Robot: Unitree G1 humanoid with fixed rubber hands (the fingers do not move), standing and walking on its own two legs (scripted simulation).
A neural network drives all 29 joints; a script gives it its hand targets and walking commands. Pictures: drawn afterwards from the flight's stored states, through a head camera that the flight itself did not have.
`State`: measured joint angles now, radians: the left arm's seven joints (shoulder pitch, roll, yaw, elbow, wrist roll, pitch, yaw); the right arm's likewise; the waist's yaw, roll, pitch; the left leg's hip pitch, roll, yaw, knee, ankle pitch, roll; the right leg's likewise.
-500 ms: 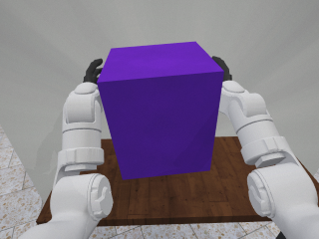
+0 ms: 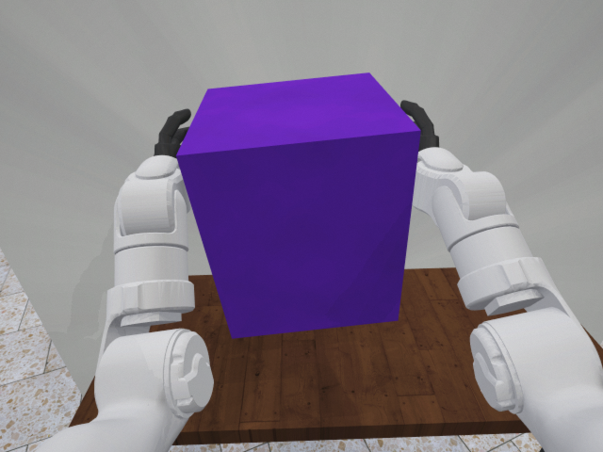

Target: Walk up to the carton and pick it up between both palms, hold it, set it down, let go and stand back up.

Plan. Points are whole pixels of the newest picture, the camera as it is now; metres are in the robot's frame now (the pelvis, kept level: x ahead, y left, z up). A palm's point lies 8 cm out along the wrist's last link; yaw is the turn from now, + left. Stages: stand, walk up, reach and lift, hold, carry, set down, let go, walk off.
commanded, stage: hold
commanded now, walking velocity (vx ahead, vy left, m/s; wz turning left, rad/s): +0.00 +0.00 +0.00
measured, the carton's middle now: (301, 203) +0.36 -0.01 +0.25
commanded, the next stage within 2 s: set down in 1.66 s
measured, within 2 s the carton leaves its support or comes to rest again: neither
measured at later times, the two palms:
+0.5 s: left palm (175, 176) +0.36 +0.15 +0.30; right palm (425, 165) +0.35 -0.16 +0.30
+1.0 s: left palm (166, 176) +0.37 +0.16 +0.29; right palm (414, 163) +0.36 -0.15 +0.30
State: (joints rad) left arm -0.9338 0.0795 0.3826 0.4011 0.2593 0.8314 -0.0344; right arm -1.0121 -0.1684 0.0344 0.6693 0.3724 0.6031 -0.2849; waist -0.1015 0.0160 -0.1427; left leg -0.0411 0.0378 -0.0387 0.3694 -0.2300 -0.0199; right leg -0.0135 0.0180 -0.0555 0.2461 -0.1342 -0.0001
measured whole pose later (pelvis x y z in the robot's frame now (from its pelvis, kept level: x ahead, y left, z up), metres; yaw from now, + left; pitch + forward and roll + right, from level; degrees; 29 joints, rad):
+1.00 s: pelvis -0.01 +0.00 +0.00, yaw +0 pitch -5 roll -2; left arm -0.95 0.10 0.37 0.43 0.25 0.83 -0.04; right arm -1.03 -0.15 0.00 0.69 0.35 0.61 -0.28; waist -0.10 0.00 -0.14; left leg -0.07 0.04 -0.05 0.38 -0.22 -0.02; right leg -0.04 0.02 -0.06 0.25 -0.13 0.00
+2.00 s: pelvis -0.01 +0.00 +0.00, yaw +1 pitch -7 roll -1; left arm -1.00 0.11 0.42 0.48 0.29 0.72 -0.07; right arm -1.03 -0.08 -0.10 0.71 0.25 0.48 -0.26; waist -0.12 -0.01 -0.11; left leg -0.02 0.02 -0.05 0.33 -0.20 -0.02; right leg -0.01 0.00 -0.06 0.24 -0.13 0.00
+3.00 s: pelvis +0.00 +0.03 +0.00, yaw +0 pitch -9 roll -2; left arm -0.83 0.05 0.33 0.47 0.34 0.50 -0.14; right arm -0.66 0.03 -0.14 0.59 0.11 0.14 -0.24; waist -0.14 -0.09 0.06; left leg 0.03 -0.01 -0.03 0.35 -0.23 0.02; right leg 0.08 -0.03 -0.05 0.19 -0.12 0.04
